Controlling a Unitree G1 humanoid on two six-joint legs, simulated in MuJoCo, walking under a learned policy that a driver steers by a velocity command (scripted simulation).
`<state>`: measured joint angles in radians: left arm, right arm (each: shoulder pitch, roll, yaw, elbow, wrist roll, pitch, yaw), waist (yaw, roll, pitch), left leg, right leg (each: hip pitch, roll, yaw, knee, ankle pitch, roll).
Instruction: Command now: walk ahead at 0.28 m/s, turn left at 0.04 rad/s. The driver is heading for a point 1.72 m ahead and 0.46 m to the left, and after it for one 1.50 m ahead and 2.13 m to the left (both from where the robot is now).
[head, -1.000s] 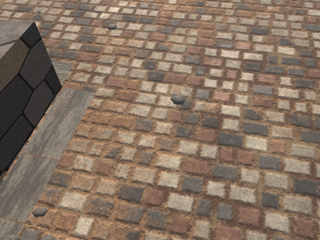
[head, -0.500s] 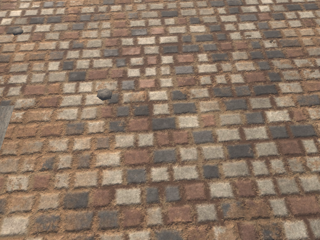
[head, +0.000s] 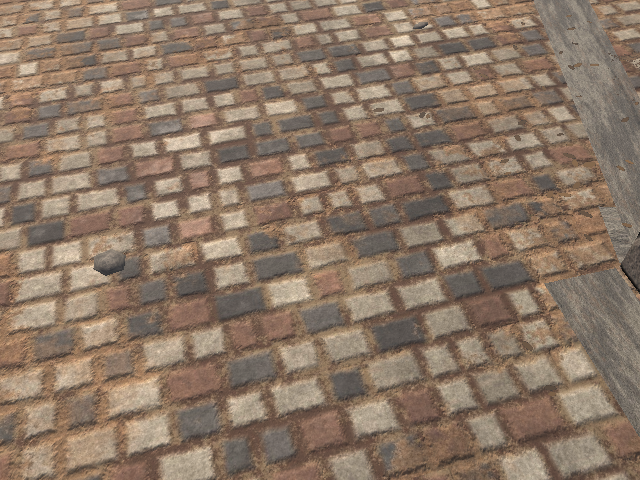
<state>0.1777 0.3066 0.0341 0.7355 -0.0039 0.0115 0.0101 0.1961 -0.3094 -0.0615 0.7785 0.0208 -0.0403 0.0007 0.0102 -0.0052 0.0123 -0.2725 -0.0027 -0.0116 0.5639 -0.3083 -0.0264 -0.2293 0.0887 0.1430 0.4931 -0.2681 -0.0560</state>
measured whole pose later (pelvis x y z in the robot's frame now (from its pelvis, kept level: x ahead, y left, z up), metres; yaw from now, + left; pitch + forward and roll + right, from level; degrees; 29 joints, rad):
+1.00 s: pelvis +0.44 +0.11 -0.02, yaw +32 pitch +1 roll -1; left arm 0.32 0.32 0.05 0.83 -0.02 -0.07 -0.01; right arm 0.09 -0.30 -0.05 0.57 0.02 -0.04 0.04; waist 0.05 0.01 0.09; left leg -0.51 -0.04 0.05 0.66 -0.18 0.11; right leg -0.15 -0.06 -0.07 1.04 -0.51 0.01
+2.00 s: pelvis +1.00 +0.33 -0.02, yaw +3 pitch +2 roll +1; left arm 0.36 0.32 0.07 0.73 -0.03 -0.02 0.01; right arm 0.08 -0.28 -0.04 0.65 -0.01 -0.12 0.02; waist 0.06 -0.02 0.01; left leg -0.46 -0.04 -0.02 0.54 -0.12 0.00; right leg -0.18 0.09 0.22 0.83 -0.51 -0.04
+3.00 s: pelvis +1.51 +0.36 -0.03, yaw +17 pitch +1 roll -2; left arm 0.31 0.30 0.08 0.84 -0.01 -0.05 0.01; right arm 0.08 -0.29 -0.06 0.66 0.03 -0.02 0.05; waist 0.04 0.01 0.07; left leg -0.52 -0.01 0.05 0.66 -0.17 0.10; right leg -0.05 -0.10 -0.19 0.78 -0.48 0.04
